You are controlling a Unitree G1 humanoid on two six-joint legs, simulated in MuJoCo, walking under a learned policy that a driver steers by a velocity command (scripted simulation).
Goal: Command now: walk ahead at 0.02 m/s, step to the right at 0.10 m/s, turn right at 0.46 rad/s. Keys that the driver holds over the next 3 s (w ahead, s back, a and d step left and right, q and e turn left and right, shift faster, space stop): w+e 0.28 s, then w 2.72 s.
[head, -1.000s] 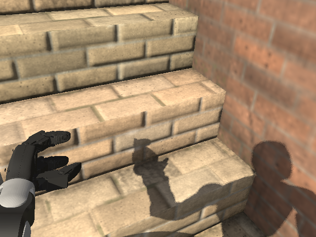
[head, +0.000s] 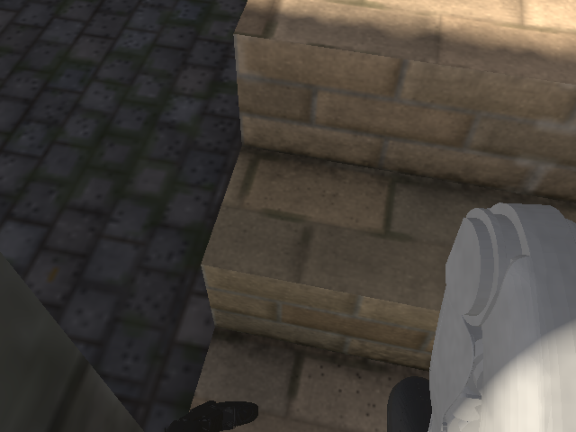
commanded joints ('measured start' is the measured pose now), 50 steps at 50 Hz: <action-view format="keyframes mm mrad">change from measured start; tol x64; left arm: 1 -321 381 198 -286 137 45 76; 50 315 301 60 235 -26 -188 20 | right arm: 1 -746 -464 -31 -251 -121 -35 -97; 6 235 -67 23 -20 -187 -28 -148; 25 849 -253 -37 -28 -152 -9 -125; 31 -327 -295 -32 -325 -162 -87 -141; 50 -72 -61 -57 -171 -116 -62 -109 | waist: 1 298 -72 363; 15 -353 -118 -643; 50 -169 -254 -394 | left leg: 1 -2297 964 -1187 -1203 -558 66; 3 -869 401 -494 -268 1524 -63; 7 -619 294 -292 -77 2168 -112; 14 -1277 100 -63 808 322 -68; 25 -247 72 167 -137 399 93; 29 -1522 664 -866 -871 -41 173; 35 -1077 198 -2 -445 539 -97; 50 -1220 83 -412 104 853 -220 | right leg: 1 533 -59 576 596 308 180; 3 68 8 280 -441 154 79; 13 1644 29 166 -2443 662 -184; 15 1918 -323 396 -2117 1439 -339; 18 1273 -152 370 -2457 67 -300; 24 931 -28 195 -2709 -25 90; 30 1268 95 456 -736 305 -10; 39 1451 -6 54 -2153 36 69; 43 1224 -495 890 -2406 209 -175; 50 1579 -253 488 -2340 219 -2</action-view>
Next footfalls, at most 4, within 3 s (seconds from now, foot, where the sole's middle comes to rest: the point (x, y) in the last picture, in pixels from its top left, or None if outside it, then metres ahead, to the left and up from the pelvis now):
0.26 right None -0.07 -0.25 -0.63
0.54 left None -0.22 -0.15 -0.63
0.82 right None -0.48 -0.42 -0.63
1.32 left None -0.44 -0.15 -0.63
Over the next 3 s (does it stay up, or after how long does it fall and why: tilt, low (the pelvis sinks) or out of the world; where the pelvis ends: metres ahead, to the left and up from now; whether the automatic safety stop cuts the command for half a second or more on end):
stays up -0.50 -0.27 0.15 its command is cut before an obstacle from the start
